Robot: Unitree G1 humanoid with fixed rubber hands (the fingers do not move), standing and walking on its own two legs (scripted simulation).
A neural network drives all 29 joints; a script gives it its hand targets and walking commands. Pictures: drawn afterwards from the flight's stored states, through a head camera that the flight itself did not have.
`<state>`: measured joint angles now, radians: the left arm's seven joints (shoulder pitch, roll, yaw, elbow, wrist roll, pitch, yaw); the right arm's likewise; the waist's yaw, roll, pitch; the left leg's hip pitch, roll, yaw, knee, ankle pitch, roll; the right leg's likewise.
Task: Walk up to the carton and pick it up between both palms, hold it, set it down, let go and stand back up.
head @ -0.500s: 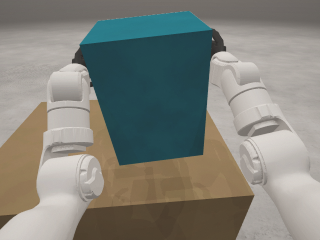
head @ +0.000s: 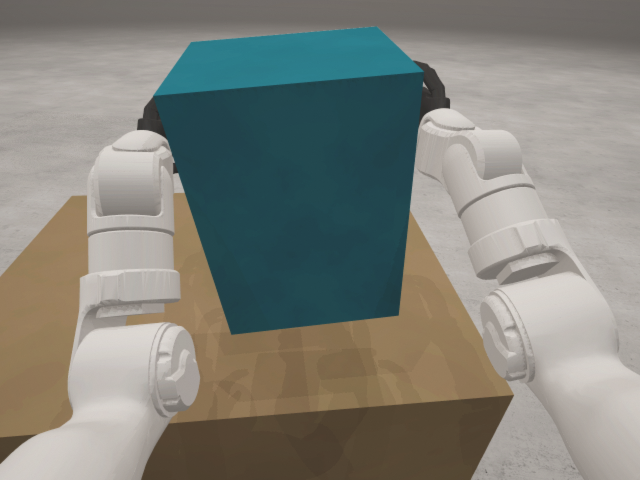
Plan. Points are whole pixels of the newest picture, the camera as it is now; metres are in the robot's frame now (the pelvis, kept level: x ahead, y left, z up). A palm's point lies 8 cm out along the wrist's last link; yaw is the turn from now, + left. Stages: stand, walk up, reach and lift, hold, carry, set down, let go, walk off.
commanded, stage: hold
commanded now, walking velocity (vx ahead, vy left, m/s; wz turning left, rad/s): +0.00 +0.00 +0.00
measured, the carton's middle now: (301, 186) +0.37 +0.00 +0.27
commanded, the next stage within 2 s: none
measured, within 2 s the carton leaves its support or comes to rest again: neither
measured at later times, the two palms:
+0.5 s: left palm (147, 127) +0.35 +0.15 +0.35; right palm (449, 104) +0.34 -0.15 +0.36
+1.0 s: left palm (144, 154) +0.37 +0.16 +0.31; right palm (421, 130) +0.36 -0.14 +0.33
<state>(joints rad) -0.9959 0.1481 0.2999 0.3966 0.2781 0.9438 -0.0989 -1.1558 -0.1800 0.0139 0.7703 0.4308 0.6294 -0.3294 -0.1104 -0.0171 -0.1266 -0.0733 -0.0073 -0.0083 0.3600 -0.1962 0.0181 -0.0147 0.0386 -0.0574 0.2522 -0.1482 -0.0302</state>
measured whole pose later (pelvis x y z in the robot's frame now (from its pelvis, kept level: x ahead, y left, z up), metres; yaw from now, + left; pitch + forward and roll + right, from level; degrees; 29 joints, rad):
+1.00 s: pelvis +0.00 -0.01 +0.00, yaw +1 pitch -5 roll -1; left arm -0.99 0.15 0.32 0.41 0.26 0.92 -0.08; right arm -1.12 -0.17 0.04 0.75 0.45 0.63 -0.34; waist -0.11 -0.05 -0.15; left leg -0.09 0.00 -0.04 0.37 -0.20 0.01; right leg -0.01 0.06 -0.04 0.24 -0.14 -0.04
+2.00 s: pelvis +0.00 +0.00 +0.00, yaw -1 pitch -4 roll -1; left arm -1.03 0.12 0.36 0.50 0.28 0.90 -0.06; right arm -1.14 -0.19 0.06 0.82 0.42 0.64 -0.31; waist -0.09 -0.01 -0.17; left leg -0.09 0.00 -0.02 0.35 -0.18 0.02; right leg -0.03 0.06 0.01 0.24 -0.13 -0.04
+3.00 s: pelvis -0.01 +0.00 +0.00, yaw -1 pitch -3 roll -1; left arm -1.08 0.10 0.40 0.57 0.30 0.88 -0.05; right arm -1.22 -0.20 0.03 0.93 0.40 0.63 -0.28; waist -0.08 0.02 -0.20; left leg -0.11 -0.01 -0.01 0.33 -0.16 0.02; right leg -0.07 0.06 0.03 0.27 -0.14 -0.03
